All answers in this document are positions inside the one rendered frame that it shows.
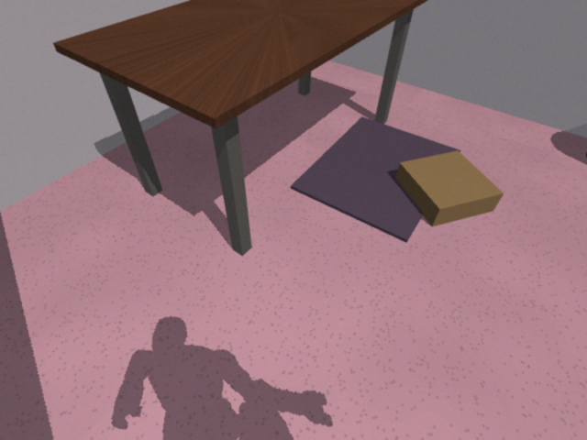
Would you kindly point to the table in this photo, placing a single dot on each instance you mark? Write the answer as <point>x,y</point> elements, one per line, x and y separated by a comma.
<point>214,59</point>

